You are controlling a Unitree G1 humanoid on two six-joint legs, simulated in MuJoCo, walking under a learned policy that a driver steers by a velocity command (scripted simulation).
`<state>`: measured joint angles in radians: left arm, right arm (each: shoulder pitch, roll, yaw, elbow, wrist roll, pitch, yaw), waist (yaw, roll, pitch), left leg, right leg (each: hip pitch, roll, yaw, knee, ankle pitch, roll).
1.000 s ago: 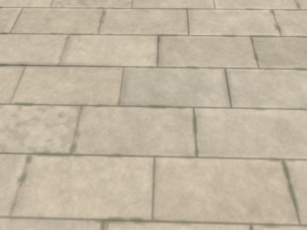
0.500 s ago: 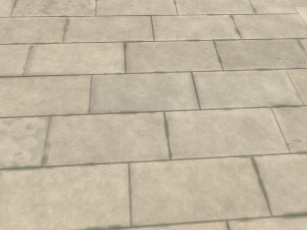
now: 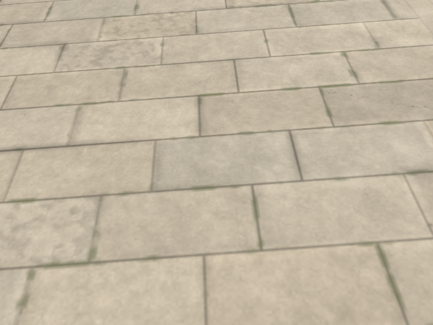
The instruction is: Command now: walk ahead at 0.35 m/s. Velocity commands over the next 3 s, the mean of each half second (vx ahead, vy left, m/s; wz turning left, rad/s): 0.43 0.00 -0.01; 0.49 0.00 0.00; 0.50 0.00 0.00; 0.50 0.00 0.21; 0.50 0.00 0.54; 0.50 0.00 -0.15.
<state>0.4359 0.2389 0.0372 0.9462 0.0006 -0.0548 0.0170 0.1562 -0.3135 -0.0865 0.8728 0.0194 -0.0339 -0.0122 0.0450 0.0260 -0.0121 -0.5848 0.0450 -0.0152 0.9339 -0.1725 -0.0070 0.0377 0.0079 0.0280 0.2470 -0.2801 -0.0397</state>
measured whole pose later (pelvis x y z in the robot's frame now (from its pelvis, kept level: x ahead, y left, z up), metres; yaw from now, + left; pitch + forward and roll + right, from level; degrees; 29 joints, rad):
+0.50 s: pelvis +0.22 +0.08 +0.00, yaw +0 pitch +0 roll +1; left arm 0.24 0.30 0.06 0.85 -0.02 -0.07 0.01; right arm 0.28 -0.26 -0.05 0.91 0.00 -0.10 0.03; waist -0.03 -0.04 0.03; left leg -0.15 -0.07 0.07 0.30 -0.15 0.07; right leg -0.58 -0.13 0.03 1.08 -0.23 -0.02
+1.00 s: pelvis +0.51 +0.02 -0.01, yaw +1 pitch +0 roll -1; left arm 0.25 0.26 0.05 0.83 0.00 -0.09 -0.03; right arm 0.23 -0.31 -0.05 0.89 0.02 -0.08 0.00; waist 0.01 0.04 0.05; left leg -0.50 0.09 -0.03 1.12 -0.31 0.03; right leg -0.25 0.05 -0.06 0.38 -0.14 -0.07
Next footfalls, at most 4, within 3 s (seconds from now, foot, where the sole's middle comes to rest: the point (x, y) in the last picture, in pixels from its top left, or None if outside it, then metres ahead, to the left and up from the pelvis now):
0.26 left None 0.27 0.17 -0.78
0.82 right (270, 311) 0.59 -0.07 -0.78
1.34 left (199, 231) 0.89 0.18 -0.78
1.90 right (259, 169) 1.20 -0.05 -0.78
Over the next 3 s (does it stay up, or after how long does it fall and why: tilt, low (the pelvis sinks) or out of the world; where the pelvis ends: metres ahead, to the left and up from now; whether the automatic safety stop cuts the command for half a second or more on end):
stays up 1.58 0.26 -0.03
